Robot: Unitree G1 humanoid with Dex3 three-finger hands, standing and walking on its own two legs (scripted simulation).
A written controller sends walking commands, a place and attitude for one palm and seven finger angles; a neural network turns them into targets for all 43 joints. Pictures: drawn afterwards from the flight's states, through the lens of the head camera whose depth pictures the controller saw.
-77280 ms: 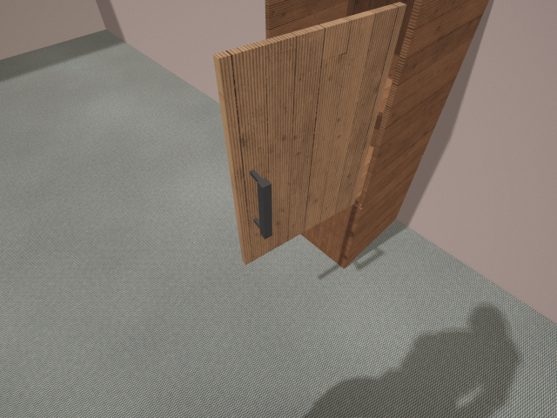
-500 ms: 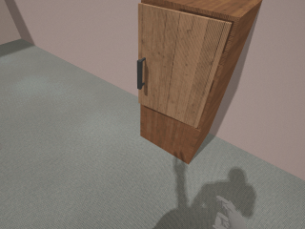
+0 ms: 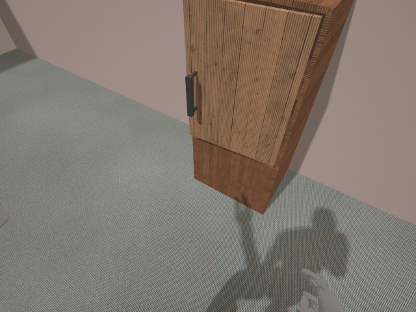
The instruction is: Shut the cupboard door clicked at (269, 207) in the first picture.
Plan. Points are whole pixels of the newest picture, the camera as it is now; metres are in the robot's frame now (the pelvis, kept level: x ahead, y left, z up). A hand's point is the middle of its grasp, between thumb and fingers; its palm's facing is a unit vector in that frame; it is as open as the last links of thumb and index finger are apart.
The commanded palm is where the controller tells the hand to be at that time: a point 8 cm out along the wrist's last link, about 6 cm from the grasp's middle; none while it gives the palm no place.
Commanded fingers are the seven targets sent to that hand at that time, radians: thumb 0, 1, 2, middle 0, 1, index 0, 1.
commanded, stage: stop stepping back and stand still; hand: left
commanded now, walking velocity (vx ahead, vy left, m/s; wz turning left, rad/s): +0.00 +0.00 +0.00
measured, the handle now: (192, 94) +0.90 +0.09 -0.09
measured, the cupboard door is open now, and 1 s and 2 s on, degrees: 5 5 5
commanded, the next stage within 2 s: let the arm hang, fingers relaxed in 0.12 s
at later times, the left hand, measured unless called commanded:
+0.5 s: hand out of the picture +0.06 +0.18 -0.15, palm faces -0.05 -0.98 -0.20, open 7.4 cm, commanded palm none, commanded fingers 0.00 0.90 0.90 -0.20 -0.30 -0.20 -0.30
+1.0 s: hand out of the picture -0.07 +0.19 -0.17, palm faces +0.03 -0.98 -0.22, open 7.4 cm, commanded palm none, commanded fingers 0.00 0.90 0.90 -0.20 -0.30 -0.20 -0.30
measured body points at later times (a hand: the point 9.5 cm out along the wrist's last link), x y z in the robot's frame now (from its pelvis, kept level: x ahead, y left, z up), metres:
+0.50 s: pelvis -0.03 +0.00 +0.00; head -0.02 +0.01 +0.45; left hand +0.06 +0.23 -0.13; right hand +0.07 -0.26 -0.13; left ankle +0.02 +0.10 -0.74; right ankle -0.02 -0.12 -0.74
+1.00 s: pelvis -0.03 +0.01 +0.01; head -0.03 +0.01 +0.46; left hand -0.07 +0.25 -0.15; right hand -0.04 -0.20 -0.16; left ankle +0.02 +0.10 -0.74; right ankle -0.02 -0.12 -0.74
